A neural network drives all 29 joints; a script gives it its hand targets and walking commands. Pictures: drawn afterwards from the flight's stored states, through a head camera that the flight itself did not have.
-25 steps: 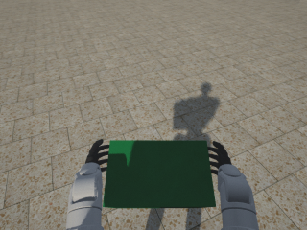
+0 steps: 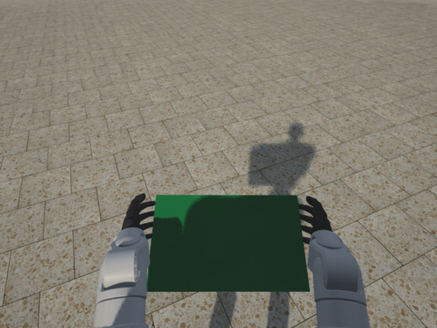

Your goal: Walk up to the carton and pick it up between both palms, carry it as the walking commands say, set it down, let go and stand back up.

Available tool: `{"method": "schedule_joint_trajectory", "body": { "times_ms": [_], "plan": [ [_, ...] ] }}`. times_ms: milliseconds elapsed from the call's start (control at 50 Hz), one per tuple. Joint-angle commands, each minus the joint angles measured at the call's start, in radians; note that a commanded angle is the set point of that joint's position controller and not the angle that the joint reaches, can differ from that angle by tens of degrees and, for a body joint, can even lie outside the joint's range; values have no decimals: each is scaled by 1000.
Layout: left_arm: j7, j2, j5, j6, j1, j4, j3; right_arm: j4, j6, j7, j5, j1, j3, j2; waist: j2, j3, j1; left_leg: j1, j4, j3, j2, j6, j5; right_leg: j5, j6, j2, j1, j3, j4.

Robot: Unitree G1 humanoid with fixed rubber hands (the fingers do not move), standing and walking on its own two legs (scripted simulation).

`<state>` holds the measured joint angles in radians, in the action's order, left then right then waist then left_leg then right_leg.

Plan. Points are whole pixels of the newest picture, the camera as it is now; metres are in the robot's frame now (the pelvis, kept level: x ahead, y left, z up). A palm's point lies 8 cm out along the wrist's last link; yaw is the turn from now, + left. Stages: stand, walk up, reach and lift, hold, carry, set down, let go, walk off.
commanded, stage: carry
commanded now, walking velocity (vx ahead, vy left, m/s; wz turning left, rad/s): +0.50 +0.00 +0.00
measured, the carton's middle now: (225, 248) +0.30 +0.00 -0.03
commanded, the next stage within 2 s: none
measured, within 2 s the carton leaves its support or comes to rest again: neither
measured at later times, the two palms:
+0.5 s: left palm (159, 175) +0.40 +0.15 +0.09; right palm (324, 183) +0.38 -0.19 +0.09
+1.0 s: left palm (171, 155) +0.46 +0.13 +0.10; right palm (326, 162) +0.43 -0.21 +0.10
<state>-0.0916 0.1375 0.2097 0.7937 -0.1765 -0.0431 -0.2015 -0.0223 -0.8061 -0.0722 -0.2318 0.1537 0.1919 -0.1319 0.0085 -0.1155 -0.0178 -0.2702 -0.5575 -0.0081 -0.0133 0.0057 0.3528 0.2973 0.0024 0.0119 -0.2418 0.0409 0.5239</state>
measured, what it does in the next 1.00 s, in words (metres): walks ahead: left foot, then right foot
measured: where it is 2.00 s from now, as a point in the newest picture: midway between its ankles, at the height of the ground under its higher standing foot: outside the picture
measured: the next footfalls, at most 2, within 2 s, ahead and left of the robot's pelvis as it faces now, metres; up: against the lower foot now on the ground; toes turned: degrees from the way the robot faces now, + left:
left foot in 0.34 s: +0.16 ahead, +0.09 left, +0.01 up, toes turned +7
right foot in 0.48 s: +0.19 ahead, -0.12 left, +0.00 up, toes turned -12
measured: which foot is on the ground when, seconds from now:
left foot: down 0.00-0.22, up 0.24-0.32, down 0.34-1.00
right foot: down 0.00-0.38, up 0.40-0.46, down 0.48-1.00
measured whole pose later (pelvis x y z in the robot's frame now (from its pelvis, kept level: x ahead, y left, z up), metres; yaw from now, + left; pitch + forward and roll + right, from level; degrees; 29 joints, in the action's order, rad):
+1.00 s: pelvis +0.20 -0.03 +0.01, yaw -4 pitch +6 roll +1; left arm -0.17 0.13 0.10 1.21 -0.03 0.52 -0.11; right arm 0.50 -1.22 -0.16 -0.08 0.03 0.11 -0.13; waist -0.02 -0.13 0.00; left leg -0.19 -0.48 -0.19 -0.06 -0.02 0.29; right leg 0.29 0.01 -0.04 -0.25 -0.11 0.65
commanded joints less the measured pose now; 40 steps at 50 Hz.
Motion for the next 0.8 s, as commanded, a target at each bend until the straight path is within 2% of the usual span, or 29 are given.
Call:
{"method": "schedule_joint_trajectory", "body": {
  "times_ms": [0,40,60,80,100,120,140,160,180,200,220,240,280,320,340,360,380,400,420,440,460,480,500,520,540,620,680,740,780],
  "plan": [
    [364,923,-363,33,-567,119,761,132,-17,345,375,542,-737,-864,-31,-144,23,43,102,63,-78,48,216,260,59,-128,-100,134,-140],
    [350,926,-380,74,-557,183,771,196,-57,332,406,542,-756,-856,49,-134,34,130,186,150,-144,76,202,209,39,-81,-204,46,-24],
    [341,934,-394,96,-535,221,782,241,-79,320,427,542,-771,-855,111,-151,33,205,213,201,-191,102,25,111,22,-39,-255,-35,74],
    [332,929,-408,121,-509,256,789,273,-102,305,443,521,-781,-856,143,-182,31,282,194,233,-225,135,-213,24,8,-28,-292,-76,133],
    [323,924,-426,144,-483,296,801,309,-124,287,456,501,-792,-863,131,-194,25,298,162,220,-234,156,-412,30,1,-30,-281,-90,91],
    [313,923,-446,164,-455,336,813,356,-146,273,471,492,-809,-872,82,-210,19,286,103,145,-206,142,-568,-20,2,-40,-213,-102,30],
    [301,918,-466,187,-427,379,826,400,-170,258,487,472,-826,-878,21,-232,18,241,14,42,-152,105,-675,-154,10,-55,-102,-96,-24],
    [285,904,-471,206,-380,407,826,437,-195,247,503,450,-842,-874,-51,-256,13,142,-121,-53,-101,57,-784,-409,31,-70,56,-62,-13],
    [268,879,-468,228,-314,412,812,464,-223,236,514,434,-847,-858,-122,-293,0,-14,-232,-99,-66,19,-723,-725,64,-114,241,0,30],
    [255,865,-463,246,-283,427,803,488,-246,225,523,432,-849,-857,-209,-284,-11,-231,-257,-134,-22,-12,-386,-1065,94,-185,418,69,20],
    [240,860,-459,262,-296,470,801,525,-267,215,534,447,-856,-861,-295,-239,-18,-453,-215,-153,21,-20,130,-1314,130,-262,558,162,-12],
    [220,846,-458,278,-305,513,791,548,-288,204,551,444,-862,-857,-229,-213,-17,-475,-134,-137,8,-15,179,-1356,141,-282,578,178,-4],
    [190,841,-469,309,-294,588,801,578,-321,184,560,380,-854,-856,-159,-245,-17,-314,27,-161,1,-7,39,-1161,116,-253,497,102,11],
    [175,839,-485,335,-289,637,817,610,-342,171,548,323,-832,-856,-114,-322,17,103,201,-170,-16,21,-319,-935,50,-174,231,-45,97],
    [173,821,-483,349,-287,646,811,609,-353,166,534,293,-813,-831,-56,-358,33,367,186,-76,-100,59,-626,-598,10,-129,-4,-77,181],
    [173,812,-504,370,-321,680,828,599,-357,153,523,271,-779,-820,159,-376,35,551,60,112,-285,156,-1167,-105,-28,-76,-237,-112,253],
    [171,810,-508,389,-326,661,819,588,-365,144,527,266,-757,-816,220,-337,36,554,65,131,-342,209,-1341,260,-28,-59,-311,-96,216],
    [172,820,-517,397,-324,648,821,589,-371,141,527,268,-748,-815,164,-324,30,522,75,98,-336,191,-1282,273,-20,-88,-294,-89,105],
    [173,830,-527,401,-326,638,823,594,-375,138,524,280,-749,-815,118,-313,23,460,83,37,-295,150,-1129,178,-20,-101,-214,-100,-34],
    [172,839,-527,405,-320,628,823,599,-379,135,521,296,-753,-820,108,-294,14,364,86,-29,-242,98,-951,28,-21,-100,-106,-121,-138],
    [172,843,-519,407,-306,616,813,602,-382,133,517,301,-751,-822,86,-286,13,266,80,-63,-199,60,-778,-128,-11,-111,-3,-117,-138],
    [171,835,-507,409,-287,605,800,603,-389,133,511,302,-757,-818,24,-277,13,185,51,-96,-162,38,-624,-371,-1,-150,67,-89,-97],
    [167,833,-493,409,-277,606,788,617,-396,132,514,326,-775,-820,-53,-259,15,136,19,-122,-136,12,-571,-674,14,-185,104,-59,-44],
    [164,828,-492,413,-285,615,783,621,-402,132,519,332,-778,-824,-89,-258,16,98,7,-123,-129,-1,-526,-812,21,-201,150,-63,-25],
    [162,827,-487,416,-281,611,779,621,-408,134,527,338,-782,-827,-93,-260,17,80,-2,-121,-125,-5,-531,-882,25,-203,177,-71,-8],
    [155,823,-470,422,-267,615,773,608,-416,139,537,332,-788,-836,-52,-265,10,83,-9,-147,-105,-13,-621,-891,29,-162,185,-92,41],
    [155,834,-475,423,-277,627,779,610,-414,141,539,336,-785,-842,-24,-253,11,127,27,-158,-100,-15,-669,-780,26,-134,146,-108,51],
    [157,834,-481,425,-276,630,787,604,-412,142,534,320,-779,-839,24,-254,15,222,8,-140,-122,2,-851,-599,15,-100,67,-134,27],
    [160,835,-486,425,-280,634,794,604,-409,143,530,308,-777,-838,39,-253,19,254,-28,-131,-131,15,-926,-547,11,-87,43,-145,-6]
  ]
}}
